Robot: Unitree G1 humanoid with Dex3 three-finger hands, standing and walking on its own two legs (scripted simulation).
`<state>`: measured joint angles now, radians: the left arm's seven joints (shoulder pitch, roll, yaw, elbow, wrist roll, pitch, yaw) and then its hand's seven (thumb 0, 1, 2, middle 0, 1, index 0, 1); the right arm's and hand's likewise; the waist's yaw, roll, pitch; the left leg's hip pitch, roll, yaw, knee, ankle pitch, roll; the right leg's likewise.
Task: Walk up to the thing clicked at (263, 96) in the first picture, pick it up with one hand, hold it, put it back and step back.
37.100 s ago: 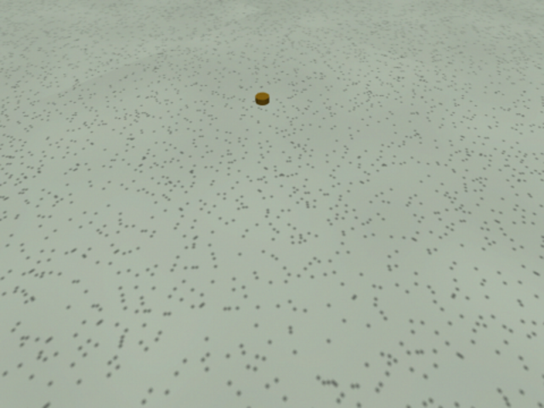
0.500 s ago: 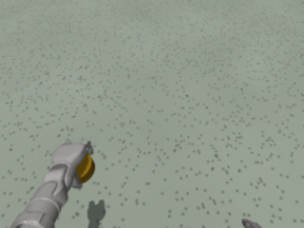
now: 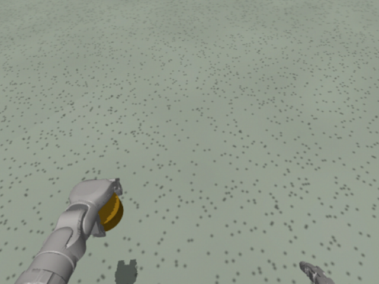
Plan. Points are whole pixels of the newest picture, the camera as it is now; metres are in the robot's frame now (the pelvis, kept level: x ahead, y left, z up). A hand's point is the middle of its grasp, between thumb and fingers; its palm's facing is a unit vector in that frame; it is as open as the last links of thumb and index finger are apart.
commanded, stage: hold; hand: left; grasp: from above
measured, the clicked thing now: (102, 210) +0.32 +0.23 -0.07
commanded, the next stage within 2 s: crouch in 1.34 s
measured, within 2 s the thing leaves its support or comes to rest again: neither
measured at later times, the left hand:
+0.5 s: hand (99, 217) +0.28 +0.21 -0.03, palm faces -0.44 -0.06 -0.90, open 11.1 cm
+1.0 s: hand (98, 216) +0.28 +0.21 -0.01, palm faces -0.44 -0.05 -0.89, open 11.1 cm
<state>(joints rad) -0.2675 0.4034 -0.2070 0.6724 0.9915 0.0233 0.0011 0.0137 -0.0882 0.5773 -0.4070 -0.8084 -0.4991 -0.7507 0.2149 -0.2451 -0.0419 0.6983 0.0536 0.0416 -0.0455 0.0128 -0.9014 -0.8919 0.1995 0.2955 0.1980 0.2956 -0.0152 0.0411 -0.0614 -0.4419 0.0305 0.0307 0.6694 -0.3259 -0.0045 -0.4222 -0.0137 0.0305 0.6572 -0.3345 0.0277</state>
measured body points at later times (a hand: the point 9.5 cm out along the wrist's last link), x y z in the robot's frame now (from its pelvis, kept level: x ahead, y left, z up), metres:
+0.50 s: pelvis -0.01 -0.01 +0.01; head +0.00 -0.03 +0.46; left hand +0.30 +0.21 +0.03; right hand +0.13 -0.26 -0.11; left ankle +0.01 +0.12 -0.72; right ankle +0.00 -0.14 -0.72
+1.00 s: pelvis -0.01 -0.01 +0.01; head -0.01 -0.03 +0.46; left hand +0.30 +0.21 +0.04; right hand +0.14 -0.26 -0.10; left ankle +0.01 +0.12 -0.72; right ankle +0.00 -0.14 -0.72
